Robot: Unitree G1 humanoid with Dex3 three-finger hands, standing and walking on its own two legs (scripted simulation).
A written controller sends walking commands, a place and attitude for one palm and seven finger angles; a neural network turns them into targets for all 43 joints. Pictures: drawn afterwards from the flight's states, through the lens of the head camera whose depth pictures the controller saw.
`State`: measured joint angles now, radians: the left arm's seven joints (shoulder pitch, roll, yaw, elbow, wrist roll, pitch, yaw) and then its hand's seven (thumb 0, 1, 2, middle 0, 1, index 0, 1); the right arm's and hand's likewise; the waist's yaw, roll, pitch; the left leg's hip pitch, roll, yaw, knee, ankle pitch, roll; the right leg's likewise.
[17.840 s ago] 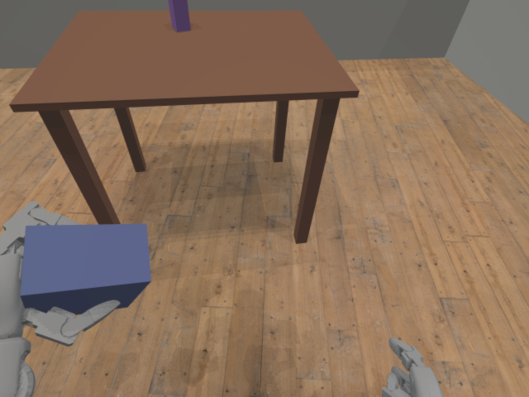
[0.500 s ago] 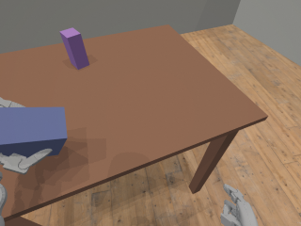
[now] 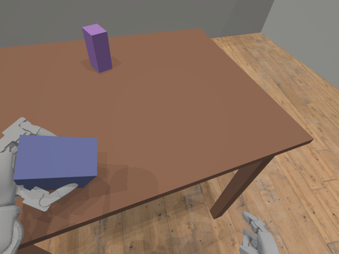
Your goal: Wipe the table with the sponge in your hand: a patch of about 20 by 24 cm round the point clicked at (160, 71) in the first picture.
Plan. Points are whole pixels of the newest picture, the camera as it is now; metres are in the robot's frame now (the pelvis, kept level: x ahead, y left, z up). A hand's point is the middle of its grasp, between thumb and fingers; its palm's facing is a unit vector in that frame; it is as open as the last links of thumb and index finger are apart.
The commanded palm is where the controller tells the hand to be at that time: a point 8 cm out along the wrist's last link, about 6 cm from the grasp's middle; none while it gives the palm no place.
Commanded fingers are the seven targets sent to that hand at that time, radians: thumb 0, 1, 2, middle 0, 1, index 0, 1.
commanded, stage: come to a stop and stand still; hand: left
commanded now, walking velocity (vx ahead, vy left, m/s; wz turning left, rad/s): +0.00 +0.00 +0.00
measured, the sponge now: (68, 166) +0.23 +0.22 +0.13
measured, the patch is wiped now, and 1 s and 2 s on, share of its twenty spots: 0.00 0.00 0.00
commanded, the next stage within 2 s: look again from close up in 0.38 s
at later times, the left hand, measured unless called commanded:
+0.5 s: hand (48, 162) +0.23 +0.25 +0.14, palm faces +0.40 -0.84 -0.36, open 10.7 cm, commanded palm +0.17 +0.28 +0.18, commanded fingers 0.00 0.10 1.30 -1.20 -1.60 -1.20 -1.60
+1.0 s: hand (56, 164) +0.22 +0.23 +0.15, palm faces +0.38 -0.85 -0.36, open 10.7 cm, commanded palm +0.16 +0.26 +0.18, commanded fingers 0.00 0.10 1.30 -1.20 -1.60 -1.20 -1.60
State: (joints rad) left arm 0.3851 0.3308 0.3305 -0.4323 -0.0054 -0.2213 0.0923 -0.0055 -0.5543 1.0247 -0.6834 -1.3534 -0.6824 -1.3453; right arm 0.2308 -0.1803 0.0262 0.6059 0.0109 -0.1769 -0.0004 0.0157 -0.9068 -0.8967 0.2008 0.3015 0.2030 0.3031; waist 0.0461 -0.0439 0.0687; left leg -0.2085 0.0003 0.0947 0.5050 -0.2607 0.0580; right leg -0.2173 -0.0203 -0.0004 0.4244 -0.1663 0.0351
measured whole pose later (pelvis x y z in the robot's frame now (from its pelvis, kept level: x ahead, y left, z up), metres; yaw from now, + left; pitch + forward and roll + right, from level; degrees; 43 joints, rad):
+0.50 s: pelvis +0.01 -0.01 +0.00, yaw +1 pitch -2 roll -1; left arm 0.42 0.35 0.34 -0.44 -0.03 -0.17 0.11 -0.01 -0.56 1.02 -0.69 -1.35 -0.69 -1.34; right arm 0.19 -0.18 0.02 0.57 0.02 -0.12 -0.02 0.01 -0.91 -0.90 0.20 0.30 0.20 0.30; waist 0.04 -0.04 0.09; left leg -0.18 0.00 0.08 0.48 -0.26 0.05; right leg -0.19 -0.02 -0.02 0.40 -0.18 0.03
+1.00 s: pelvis +0.00 -0.02 +0.00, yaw +1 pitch -2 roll -1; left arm 0.43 0.35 0.33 -0.46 -0.03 -0.16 0.11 -0.01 -0.56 1.03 -0.69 -1.35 -0.69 -1.34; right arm 0.21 -0.19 0.01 0.58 0.02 -0.11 -0.03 0.02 -0.91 -0.90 0.20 0.30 0.20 0.30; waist 0.03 -0.04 0.09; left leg -0.18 0.01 0.08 0.45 -0.24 0.03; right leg -0.20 -0.01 -0.02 0.40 -0.16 0.01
